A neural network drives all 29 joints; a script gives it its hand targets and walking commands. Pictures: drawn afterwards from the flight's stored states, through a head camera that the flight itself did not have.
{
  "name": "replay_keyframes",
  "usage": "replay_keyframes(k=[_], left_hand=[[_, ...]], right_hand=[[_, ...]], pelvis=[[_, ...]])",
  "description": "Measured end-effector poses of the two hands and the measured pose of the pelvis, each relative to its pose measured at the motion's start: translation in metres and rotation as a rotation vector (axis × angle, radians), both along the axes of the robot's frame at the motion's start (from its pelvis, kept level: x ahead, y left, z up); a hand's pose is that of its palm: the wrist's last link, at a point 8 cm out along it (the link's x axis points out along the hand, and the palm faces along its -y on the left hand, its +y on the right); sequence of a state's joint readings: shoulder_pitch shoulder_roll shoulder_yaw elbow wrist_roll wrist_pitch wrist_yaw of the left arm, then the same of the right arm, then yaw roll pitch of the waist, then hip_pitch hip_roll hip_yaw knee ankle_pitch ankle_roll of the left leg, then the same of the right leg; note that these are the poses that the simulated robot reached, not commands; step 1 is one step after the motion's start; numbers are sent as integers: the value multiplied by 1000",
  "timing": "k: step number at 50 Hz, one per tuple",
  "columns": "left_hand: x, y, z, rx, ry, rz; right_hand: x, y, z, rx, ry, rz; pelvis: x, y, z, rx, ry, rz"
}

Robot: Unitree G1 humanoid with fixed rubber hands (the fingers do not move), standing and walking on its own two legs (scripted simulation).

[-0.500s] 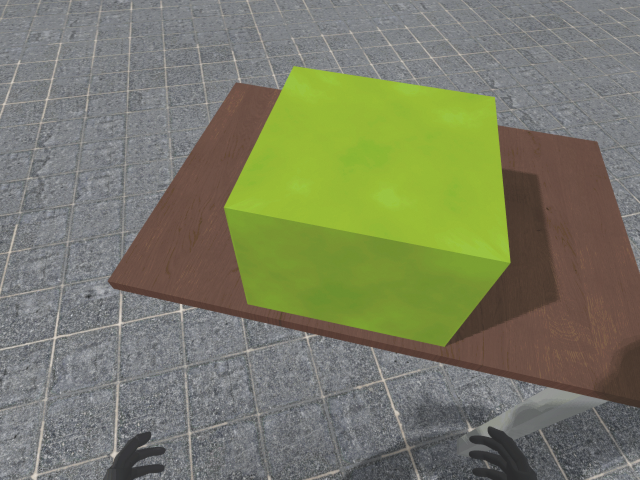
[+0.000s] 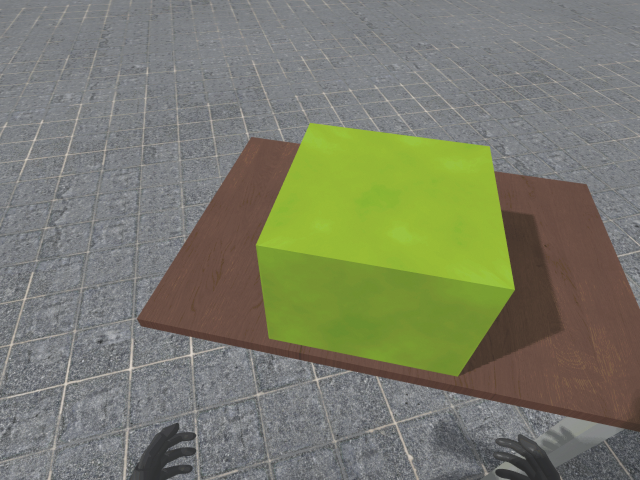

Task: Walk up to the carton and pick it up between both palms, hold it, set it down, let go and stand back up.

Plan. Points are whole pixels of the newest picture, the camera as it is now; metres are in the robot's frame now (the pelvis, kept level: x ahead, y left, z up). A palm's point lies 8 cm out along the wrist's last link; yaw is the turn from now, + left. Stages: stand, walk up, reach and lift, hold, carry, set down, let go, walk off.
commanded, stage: reach and lift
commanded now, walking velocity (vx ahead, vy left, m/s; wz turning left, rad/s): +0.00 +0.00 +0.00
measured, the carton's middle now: (379, 242) +0.48 -0.04 +0.03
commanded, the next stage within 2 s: none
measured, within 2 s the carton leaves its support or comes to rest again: neither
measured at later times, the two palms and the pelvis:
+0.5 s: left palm (137, 479) +0.15 +0.24 -0.03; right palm out of the picture +0.14 -0.24 -0.02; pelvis -0.02 +0.00 +0.00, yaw -1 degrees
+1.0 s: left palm (142, 416) +0.20 +0.24 +0.01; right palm (572, 449) +0.20 -0.24 +0.01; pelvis +0.01 +0.00 +0.00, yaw +0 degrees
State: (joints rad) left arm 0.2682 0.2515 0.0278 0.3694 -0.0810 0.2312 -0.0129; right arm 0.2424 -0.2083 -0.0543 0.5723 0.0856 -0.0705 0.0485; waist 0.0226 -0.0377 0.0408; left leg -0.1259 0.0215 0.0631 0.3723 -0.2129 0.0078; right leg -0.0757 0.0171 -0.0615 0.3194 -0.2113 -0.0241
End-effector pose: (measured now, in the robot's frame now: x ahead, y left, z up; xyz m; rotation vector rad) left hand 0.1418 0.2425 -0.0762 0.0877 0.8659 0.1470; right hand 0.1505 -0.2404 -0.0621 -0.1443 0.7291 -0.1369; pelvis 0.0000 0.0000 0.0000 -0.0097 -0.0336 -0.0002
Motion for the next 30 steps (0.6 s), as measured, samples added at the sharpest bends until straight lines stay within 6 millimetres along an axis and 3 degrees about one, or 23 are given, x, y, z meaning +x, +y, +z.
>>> replay_keyframes(k=[18, 30], left_hand=[[-8, -2, 32, -19, -184, -9], [22, -4, 53, -40, -335, -33]], right_hand=[[-16, 5, 27, 37, -126, -56], [7, 0, 51, 44, -234, -70]], pelvis=[[-16, 5, 1, 6, -22, -16], [-16, 2, 0, 11, 0, -19]])
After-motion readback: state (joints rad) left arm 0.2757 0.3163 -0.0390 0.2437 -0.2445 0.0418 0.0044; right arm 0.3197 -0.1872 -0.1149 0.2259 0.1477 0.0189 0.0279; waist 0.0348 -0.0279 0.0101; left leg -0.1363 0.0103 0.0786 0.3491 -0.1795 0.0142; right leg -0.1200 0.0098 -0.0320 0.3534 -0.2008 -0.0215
